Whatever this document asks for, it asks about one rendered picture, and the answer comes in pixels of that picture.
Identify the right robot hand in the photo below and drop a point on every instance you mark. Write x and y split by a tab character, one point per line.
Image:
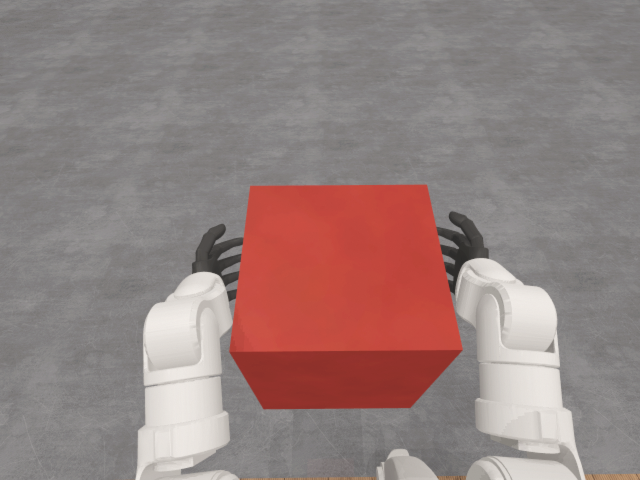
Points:
470	245

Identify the carton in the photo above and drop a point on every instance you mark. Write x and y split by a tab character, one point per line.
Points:
343	300

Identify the right robot upper arm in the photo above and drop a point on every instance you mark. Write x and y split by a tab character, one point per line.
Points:
508	468

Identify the left robot hand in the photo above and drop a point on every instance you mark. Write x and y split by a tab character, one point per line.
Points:
207	255

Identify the robot left forearm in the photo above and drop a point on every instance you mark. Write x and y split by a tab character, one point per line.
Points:
184	418

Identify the right robot shin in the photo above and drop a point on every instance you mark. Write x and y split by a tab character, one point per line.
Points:
398	452

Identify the right robot thigh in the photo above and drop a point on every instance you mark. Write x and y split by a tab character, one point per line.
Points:
404	468

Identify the robot right forearm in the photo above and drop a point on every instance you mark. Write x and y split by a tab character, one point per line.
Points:
520	402

